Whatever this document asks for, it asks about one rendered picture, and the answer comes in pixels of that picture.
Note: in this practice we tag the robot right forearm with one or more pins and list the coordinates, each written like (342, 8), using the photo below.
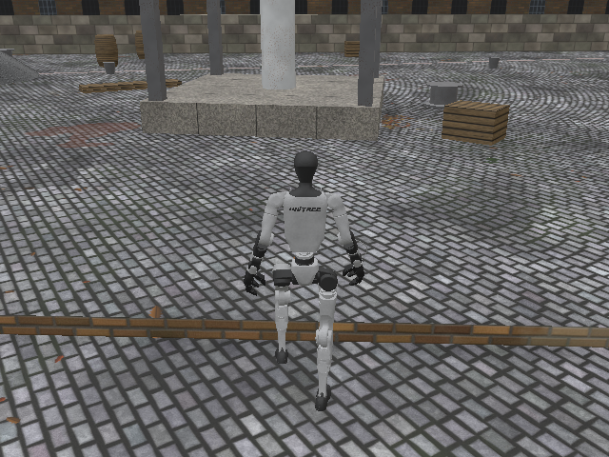
(353, 252)

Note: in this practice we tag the robot left hand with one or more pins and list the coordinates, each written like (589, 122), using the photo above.
(249, 282)

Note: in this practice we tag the robot right shin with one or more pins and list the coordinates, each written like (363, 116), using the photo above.
(324, 356)

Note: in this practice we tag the left robot thigh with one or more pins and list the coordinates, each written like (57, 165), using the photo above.
(282, 276)

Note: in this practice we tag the left robot upper arm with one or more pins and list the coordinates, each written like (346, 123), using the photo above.
(275, 201)

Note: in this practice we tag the robot left forearm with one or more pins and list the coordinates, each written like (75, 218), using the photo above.
(257, 256)

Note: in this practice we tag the robot right hand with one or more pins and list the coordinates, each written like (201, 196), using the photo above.
(352, 271)

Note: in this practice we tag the right robot upper arm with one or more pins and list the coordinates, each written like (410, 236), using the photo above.
(334, 201)

